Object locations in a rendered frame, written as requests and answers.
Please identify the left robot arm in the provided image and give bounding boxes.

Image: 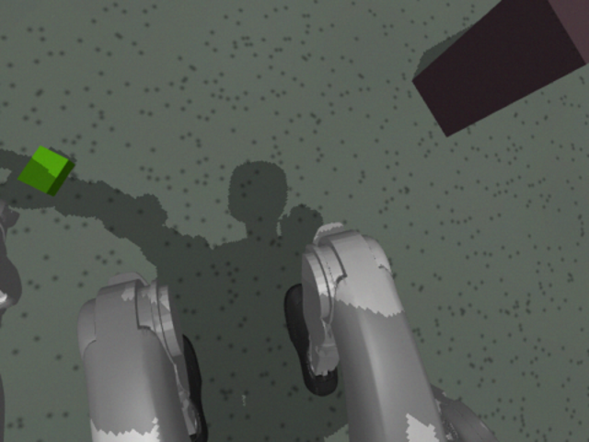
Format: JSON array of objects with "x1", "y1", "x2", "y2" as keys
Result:
[{"x1": 0, "y1": 199, "x2": 22, "y2": 442}]

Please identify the left robot foot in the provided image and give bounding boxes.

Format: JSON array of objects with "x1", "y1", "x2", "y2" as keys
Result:
[{"x1": 182, "y1": 334, "x2": 208, "y2": 442}]

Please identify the right robot foot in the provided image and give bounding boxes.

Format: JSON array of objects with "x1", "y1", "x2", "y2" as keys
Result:
[{"x1": 284, "y1": 284, "x2": 338, "y2": 396}]

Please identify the right robot hand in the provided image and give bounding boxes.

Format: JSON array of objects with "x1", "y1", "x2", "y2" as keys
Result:
[{"x1": 430, "y1": 383, "x2": 499, "y2": 442}]

